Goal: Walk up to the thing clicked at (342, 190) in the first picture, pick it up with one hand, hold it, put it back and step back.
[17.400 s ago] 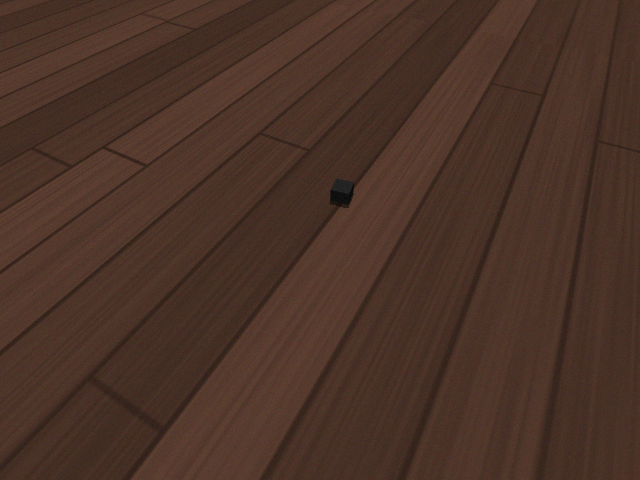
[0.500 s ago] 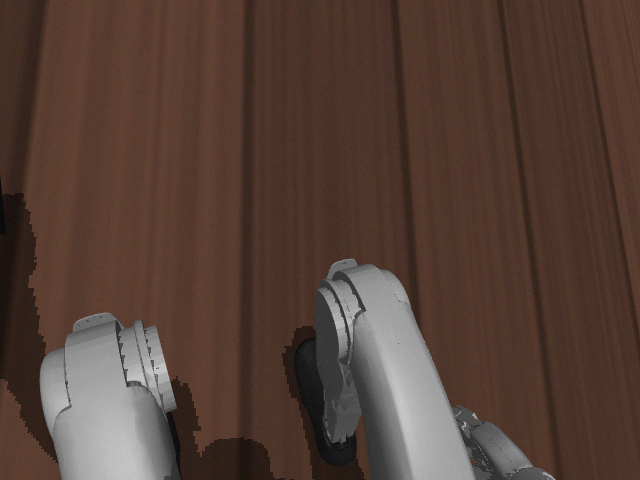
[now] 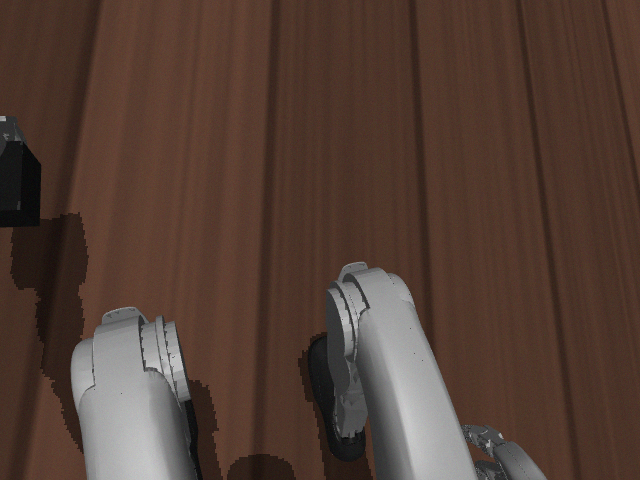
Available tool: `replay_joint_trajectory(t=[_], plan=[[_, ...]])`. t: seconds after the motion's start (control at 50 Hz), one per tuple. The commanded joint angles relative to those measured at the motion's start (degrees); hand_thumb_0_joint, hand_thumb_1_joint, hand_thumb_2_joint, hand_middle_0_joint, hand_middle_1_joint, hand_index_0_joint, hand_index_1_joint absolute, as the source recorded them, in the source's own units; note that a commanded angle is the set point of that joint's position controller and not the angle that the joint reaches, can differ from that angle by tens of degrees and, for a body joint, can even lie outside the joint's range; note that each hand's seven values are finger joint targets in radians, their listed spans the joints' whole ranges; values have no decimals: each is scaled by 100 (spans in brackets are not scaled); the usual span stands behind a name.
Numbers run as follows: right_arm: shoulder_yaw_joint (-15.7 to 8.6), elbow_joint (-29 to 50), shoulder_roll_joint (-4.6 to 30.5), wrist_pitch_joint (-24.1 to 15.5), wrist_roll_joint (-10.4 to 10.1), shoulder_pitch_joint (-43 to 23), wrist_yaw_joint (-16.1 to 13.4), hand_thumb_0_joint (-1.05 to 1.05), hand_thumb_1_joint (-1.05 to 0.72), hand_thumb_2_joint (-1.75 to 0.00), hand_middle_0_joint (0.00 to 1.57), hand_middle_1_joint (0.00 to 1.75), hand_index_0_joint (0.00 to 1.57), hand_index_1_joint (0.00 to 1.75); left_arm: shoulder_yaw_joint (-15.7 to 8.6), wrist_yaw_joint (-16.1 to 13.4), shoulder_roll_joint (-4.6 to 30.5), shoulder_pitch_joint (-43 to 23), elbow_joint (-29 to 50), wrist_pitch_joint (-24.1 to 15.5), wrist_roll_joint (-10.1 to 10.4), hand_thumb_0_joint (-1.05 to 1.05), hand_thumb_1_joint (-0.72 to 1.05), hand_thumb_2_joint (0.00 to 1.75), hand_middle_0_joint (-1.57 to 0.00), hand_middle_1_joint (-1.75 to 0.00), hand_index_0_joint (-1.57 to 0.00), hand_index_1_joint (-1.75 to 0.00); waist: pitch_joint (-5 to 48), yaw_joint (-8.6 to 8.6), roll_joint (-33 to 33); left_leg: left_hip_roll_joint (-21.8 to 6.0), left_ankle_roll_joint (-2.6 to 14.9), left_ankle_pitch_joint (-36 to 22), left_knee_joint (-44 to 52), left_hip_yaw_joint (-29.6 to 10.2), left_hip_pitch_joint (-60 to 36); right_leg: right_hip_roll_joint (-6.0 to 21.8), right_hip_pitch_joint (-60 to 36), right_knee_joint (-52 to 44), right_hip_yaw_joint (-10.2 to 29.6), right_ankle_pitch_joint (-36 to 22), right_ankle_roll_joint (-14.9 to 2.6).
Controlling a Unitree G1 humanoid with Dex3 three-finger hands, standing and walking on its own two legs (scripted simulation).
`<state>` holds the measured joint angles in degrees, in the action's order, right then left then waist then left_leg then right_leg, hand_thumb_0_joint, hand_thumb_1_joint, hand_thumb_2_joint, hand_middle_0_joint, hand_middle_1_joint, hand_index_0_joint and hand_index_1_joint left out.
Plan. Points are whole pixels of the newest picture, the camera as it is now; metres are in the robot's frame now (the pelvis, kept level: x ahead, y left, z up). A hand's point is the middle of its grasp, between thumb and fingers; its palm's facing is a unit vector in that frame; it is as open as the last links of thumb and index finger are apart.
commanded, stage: lift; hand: left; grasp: from above
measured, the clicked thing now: out of the picture +0.48 +0.33 -0.18
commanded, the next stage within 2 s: hold in 1.68 s
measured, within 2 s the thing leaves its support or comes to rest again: neither
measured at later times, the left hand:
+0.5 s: hand out of the picture +0.41 +0.33 -0.03, palm faces -0.48 -0.07 -0.88, open 11.2 cm
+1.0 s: hand out of the picture +0.34 +0.29 +0.19, palm faces -0.44 -0.10 -0.89, open 11.2 cm
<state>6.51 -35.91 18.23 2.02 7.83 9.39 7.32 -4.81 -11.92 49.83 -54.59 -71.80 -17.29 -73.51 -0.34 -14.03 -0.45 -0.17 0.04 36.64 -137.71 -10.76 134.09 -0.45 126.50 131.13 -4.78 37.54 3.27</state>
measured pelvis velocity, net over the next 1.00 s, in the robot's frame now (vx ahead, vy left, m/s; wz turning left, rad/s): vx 0.01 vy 0.00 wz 0.13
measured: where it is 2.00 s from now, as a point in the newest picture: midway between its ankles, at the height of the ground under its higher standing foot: (264, 444)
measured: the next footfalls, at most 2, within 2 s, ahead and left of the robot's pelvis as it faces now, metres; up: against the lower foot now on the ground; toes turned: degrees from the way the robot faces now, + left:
none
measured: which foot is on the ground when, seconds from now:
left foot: down 0.00-1.00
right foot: down 0.00-1.00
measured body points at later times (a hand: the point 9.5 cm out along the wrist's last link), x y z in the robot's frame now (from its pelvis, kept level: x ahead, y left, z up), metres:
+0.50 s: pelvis +0.00 +0.00 +0.08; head +0.20 +0.07 +0.47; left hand +0.43 +0.33 +0.02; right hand +0.11 -0.27 -0.04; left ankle +0.08 +0.13 -0.30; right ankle +0.11 -0.14 -0.30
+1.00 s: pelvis +0.01 +0.00 +0.25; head +0.13 +0.02 +0.69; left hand +0.36 +0.29 +0.24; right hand +0.16 -0.25 +0.13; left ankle +0.08 +0.13 -0.30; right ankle +0.11 -0.14 -0.30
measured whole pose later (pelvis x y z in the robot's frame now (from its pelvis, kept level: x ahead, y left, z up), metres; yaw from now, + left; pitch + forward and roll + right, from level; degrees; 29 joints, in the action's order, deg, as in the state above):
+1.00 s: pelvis +0.01 +0.00 +0.25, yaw +7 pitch +23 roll -4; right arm -1.0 -38.4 14.2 3.7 -0.9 9.4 -1.8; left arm 3.5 -0.4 32.0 -20.8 -38.0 -9.3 -57.5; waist 9.0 -4.7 3.2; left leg -2.7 -0.2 32.0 -90.0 -3.1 80.9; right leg 0.5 77.8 86.9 -1.1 31.8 2.3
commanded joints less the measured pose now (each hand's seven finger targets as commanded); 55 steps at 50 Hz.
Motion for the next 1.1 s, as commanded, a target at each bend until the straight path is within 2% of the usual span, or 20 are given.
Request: replay_joint_trajectory(t=[0.0,0.06,0.1,0.14,0.18,0.28,0.34,0.38,0.4,0.44,0.48,0.56,0.6,0.74,0.8,0.82,0.86,0.96,1.02,1.08], plan=[[-610,102,1480,-1,-71,1108,-96,0,-92,-91,20,30,20,30,-284,-172,1633,-1888,1124,179,266,0,58,93,-97,-79,-97,-79,4388,60,2418,19,52,-748,1795,575,-3745,-149,-1576,-1346,-498,-1002,-592],[-740,127,1481,31,-162,1150,-109,0,-92,-91,20,30,20,30,-357,8,1618,-1807,1384,355,483,0,64,94,-102,-78,-102,-78,4554,145,2478,33,50,-840,2004,530,-3953,-106,-1566,-1388,-477,-1055,-592],[-762,124,1378,58,-221,1205,-111,0,-92,-91,20,30,20,30,-239,176,1443,-1764,1624,411,626,0,62,93,-100,-79,-100,-79,4777,111,2387,1,99,-919,2081,579,-4058,-110,-1828,-1511,-412,-1176,-546],[-832,91,1354,98,-271,1221,-136,0,-92,-91,20,30,20,30,-343,322,1537,-1500,1726,460,697,0,63,89,-100,-77,-100,-76,4818,263,2195,34,131,-991,2111,671,-4002,-98,-1967,-1623,-340,-1197,-548],[-864,84,1271,126,-302,1212,-158,0,-92,-91,20,30,20,30,-227,481,1301,-1397,1944,429,806,0,62,92,-101,-75,-100,-75,4794,256,2126,30,144,-974,2197,705,-4030,-84,-2074,-1735,-281,-1174,-540],[-959,137,1159,182,-384,1185,-237,0,-92,-91,20,30,20,30,-246,801,1163,-1052,2414,261,1029,0,57,95,-98,-76,-97,-77,4706,354,1790,22,170,-711,2519,689,-4094,-77,-2309,-2042,-171,-1004,-535],[-1044,263,1168,189,-446,1078,-316,0,-92,-91,20,30,20,30,-381,841,1245,-989,2894,142,1170,0,56,96,-96,-78,-96,-78,4820,473,1862,-4,138,-395,2916,552,-4413,-62,-2306,-2155,-176,-796,-541],[-1065,216,1115,193,-493,1058,-342,0,-91,-91,20,30,20,30,-324,855,968,-561,2775,136,1227,0,56,96,-94,-81,-94,-81,4651,481,1686,-12,143,-358,3126,471,-4524,-41,-2397,-2265,-174,-844,-490],[-1056,270,1057,183,-504,1003,-361,0,-91,-90,20,30,20,30,-255,860,981,-785,3195,94,1264,0,55,96,-93,-82,-93,-82,4821,478,1793,-17,153,-362,3181,538,-4601,-61,-2566,-2367,-140,-871,-496],[-1114,294,1072,195,-559,998,-410,0,-91,-90,20,30,20,30,-462,817,1134,-435,3228,159,1259,0,52,96,-90,-83,-90,-83,4915,618,1686,0,156,-470,3357,542,-4843,-38,-2753,-2547,-105,-914,-485],[-1134,351,1020,199,-575,967,-425,0,-91,-90,20,30,20,30,-268,815,803,-417,3529,205,1356,0,54,97,-91,-83,-92,-83,4892,568,1691,-21,154,-498,3583,527,-5074,-28,-2940,-2740,-99,-966,-465],[-1219,358,998,205,-665,844,-530,0,-91,-90,20,30,20,30,-328,853,813,-30,3885,394,1438,0,55,96,-91,-84,-91,-83,4847,696,1698,-55,137,-405,4079,471,-5580,-33,-3340,-3110,-81,-917,-451],[-1206,350,930,208,-683,801,-573,0,-91,-90,20,30,20,30,-169,914,543,216,3953,481,1499,0,55,96,-91,-82,-91,-81,4758,679,1532,-86,138,-520,4275,489,-5848,-42,-3608,-3381,-64,-985,-427],[-1177,340,723,164,-776,540,-772,0,-90,-90,20,30,20,30,-32,1031,208,956,4534,676,1771,0,55,94,-90,-81,-91,-81,4457,794,1156,-80,159,-798,5014,707,-6550,-43,-4791,-4466,98,-1113,-397],[-1144,311,622,127,-809,453,-850,0,-90,-90,20,30,20,30,47,1025,17,1381,4505,741,1785,0,54,94,-89,-81,-90,-80,4062,816,996,-75,151,-829,5358,807,-6735,-50,-5224,-4923,169,-1089,-397],[-1140,322,629,109,-832,417,-872,0,-90,-90,20,30,20,30,-66,996,153,1325,4681,747,1807,0,55,93,-90,-80,-91,-79,4100,879,982,-81,148,-726,5555,786,-6892,-47,-5449,-5067,188,-1031,-395],[-1134,286,612,80,-847,379,-928,0,-90,-90,20,30,20,30,64,965,-19,1345,4744,764,1745,0,57,94,-92,-79,-92,-79,3961,878,1070,-109,125,-591,5931,742,-7220,-66,-5658,-5313,205,-976,-397],[-1077,186,519,-35,-896,314,-1036,0,-90,-90,20,30,20,30,131,829,-199,1657,4358,820,1679,0,53,90,-89,-78,-89,-77,3269,890,744,-95,108,-492,6641,718,-7585,-103,-6348,-6070,290,-831,-391],[-1075,127,466,-132,-915,325,-1068,0,-91,-90,20,30,20,30,417,795,-542,1691,4096,823,1696,0,54,89,-89,-80,-90,-79,2938,831,530,-63,115,-527,6959,800,-7801,-111,-6699,-6585,387,-788,-389],[-1088,93,473,-228,-918,324,-1083,0,-91,-90,20,30,20,30,461,721,-592,1721,3979,819,1682,0,54,88,-89,-78,-90,-77,2762,900,593,-80,99,-453,7368,805,-8145,-118,-7018,-6936,410,-725,-385]])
